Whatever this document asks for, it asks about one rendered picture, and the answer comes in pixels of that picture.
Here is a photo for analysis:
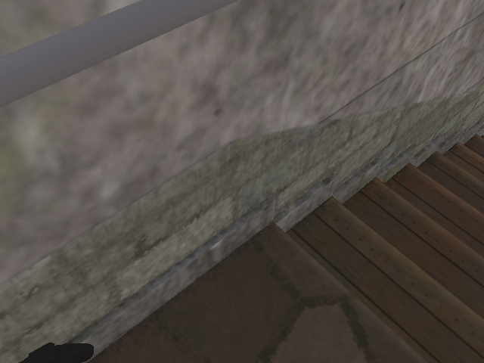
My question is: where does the left robot hand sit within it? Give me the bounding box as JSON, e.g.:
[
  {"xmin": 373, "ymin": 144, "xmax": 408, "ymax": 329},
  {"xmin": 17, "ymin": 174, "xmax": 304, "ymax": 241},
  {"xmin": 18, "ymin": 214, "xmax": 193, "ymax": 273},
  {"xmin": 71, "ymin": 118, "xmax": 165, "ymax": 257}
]
[{"xmin": 19, "ymin": 343, "xmax": 94, "ymax": 363}]

